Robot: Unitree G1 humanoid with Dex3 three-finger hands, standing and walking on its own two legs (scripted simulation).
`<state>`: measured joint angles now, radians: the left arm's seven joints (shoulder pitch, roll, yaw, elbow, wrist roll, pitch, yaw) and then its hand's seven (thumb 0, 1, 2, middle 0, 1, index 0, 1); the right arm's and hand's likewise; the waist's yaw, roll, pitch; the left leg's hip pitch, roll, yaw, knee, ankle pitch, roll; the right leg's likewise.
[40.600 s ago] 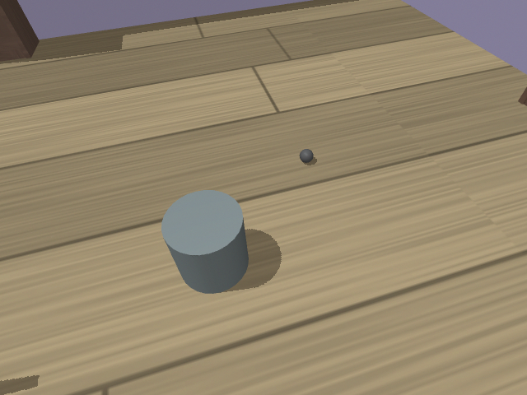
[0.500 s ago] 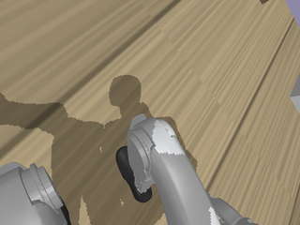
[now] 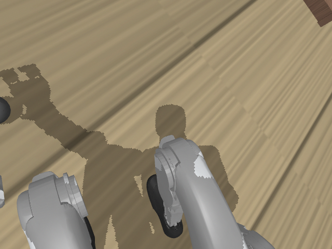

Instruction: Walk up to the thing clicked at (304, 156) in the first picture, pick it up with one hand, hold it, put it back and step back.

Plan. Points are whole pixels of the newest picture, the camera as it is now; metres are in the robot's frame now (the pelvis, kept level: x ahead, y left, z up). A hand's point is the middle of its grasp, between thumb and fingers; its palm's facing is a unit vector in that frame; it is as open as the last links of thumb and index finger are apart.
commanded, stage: withdraw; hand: left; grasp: from above
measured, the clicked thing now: out of the picture +0.49 +0.32 -0.28
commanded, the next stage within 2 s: home in 0.56 s
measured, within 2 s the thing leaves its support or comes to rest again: neither
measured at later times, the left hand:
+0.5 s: hand out of the picture +0.45 +0.31 -0.09, palm faces -0.47 -0.09 -0.88, open 14.0 cm
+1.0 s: hand out of the picture +0.46 +0.33 -0.08, palm faces -0.32 -0.26 -0.91, open 11.6 cm
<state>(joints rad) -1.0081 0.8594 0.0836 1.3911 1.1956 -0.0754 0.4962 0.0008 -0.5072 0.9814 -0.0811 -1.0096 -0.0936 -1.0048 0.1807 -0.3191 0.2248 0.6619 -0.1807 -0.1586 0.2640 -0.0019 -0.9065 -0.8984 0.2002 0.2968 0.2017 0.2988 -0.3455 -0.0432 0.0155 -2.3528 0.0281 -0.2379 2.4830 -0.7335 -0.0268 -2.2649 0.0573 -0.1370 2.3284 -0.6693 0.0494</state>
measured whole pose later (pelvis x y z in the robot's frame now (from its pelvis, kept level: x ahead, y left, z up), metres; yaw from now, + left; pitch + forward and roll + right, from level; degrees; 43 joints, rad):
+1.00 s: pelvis +0.00 +0.00 +0.05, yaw +6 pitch +37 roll -8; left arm -0.90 0.69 0.07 1.11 0.98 -0.02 0.17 0.00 0.00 0.93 -0.23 -0.64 -0.22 -0.66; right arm 0.24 -0.23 0.09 0.63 -0.07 0.04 0.12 0.00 -0.89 -0.89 0.20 0.30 0.20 0.30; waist -0.24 0.05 -0.11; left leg -2.26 0.02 -0.13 2.30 -0.70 -0.01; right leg -2.19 0.02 -0.05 2.22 -0.69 0.05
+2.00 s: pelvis +0.07 +0.01 +0.38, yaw +14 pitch +14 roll -3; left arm 0.44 0.22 0.05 -0.08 -0.08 0.45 0.06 0.01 0.91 0.90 -0.20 -0.30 -0.20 -0.30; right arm 0.30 -0.21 0.04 0.53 0.04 -0.17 -0.18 0.01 -0.90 -0.90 0.20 0.30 0.20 0.30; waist -0.07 0.05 -0.19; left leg -0.81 0.04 -0.06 1.07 -0.50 -0.02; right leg -0.76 0.00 -0.05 1.00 -0.48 0.01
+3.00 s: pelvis +0.07 +0.01 +0.39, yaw +14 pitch +10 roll -3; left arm 0.50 0.22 0.03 -0.13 -0.05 0.45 0.02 0.01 0.91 0.90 -0.20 -0.30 -0.20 -0.30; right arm 0.29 -0.22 0.03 0.54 0.01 -0.23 -0.18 0.01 -0.90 -0.90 0.20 0.30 0.20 0.30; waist -0.04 0.05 -0.17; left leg -0.70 0.03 -0.06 1.02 -0.49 -0.02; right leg -0.65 0.00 -0.05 0.96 -0.48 0.02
